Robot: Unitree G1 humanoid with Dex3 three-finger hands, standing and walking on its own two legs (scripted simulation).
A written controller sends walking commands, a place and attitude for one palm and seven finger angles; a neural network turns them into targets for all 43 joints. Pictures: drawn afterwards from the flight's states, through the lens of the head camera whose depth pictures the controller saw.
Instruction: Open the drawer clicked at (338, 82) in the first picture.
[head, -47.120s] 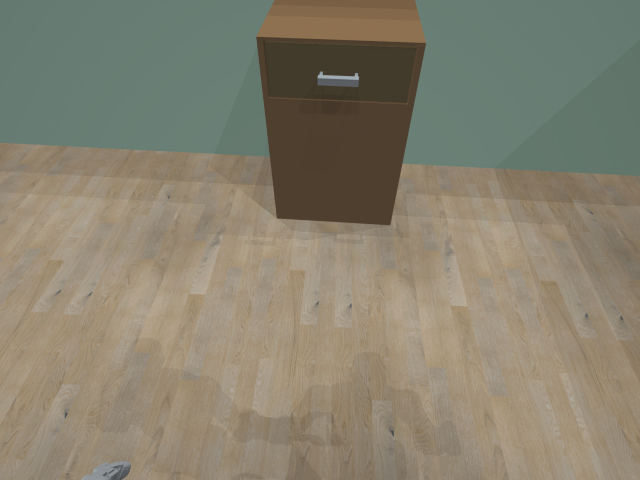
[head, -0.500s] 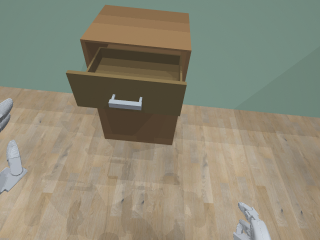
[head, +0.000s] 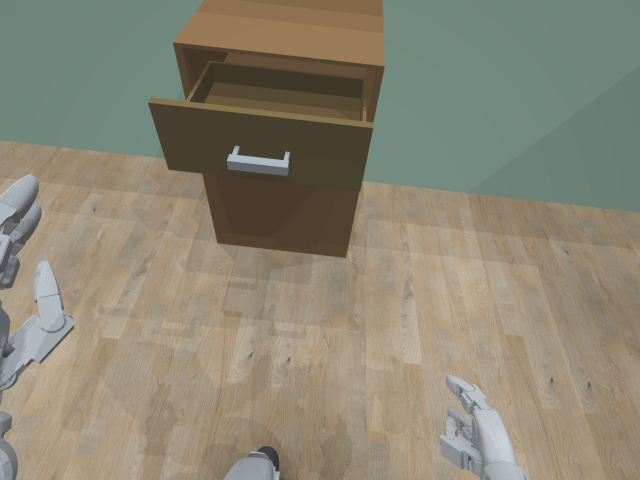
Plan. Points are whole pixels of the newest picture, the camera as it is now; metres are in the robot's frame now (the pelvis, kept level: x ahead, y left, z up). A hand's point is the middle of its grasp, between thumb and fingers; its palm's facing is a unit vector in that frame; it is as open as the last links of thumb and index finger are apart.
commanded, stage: stop stepping back and stand still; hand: left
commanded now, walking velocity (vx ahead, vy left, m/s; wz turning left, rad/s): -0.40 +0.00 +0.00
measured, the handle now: (260, 159) +0.73 +0.20 -0.08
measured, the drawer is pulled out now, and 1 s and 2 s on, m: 0.24 0.24 0.24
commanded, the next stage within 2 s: let the arm hang, fingers relaxed in 0.88 s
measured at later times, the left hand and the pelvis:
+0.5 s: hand out of the picture +0.10 +0.24 +0.18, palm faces +0.36 -0.81 -0.47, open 7.4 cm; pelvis -0.08 +0.00 +0.01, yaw +0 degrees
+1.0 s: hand out of the picture +0.12 +0.26 +0.16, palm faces +0.32 -0.83 -0.46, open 7.4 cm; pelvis -0.07 +0.02 +0.01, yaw +0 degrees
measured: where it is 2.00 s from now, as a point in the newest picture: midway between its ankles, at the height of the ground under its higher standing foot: outside the picture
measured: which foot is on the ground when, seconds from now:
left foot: up 0.00-0.14, down 0.16-0.46, up 0.48-0.66, down 0.68-1.00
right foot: down 0.00-1.00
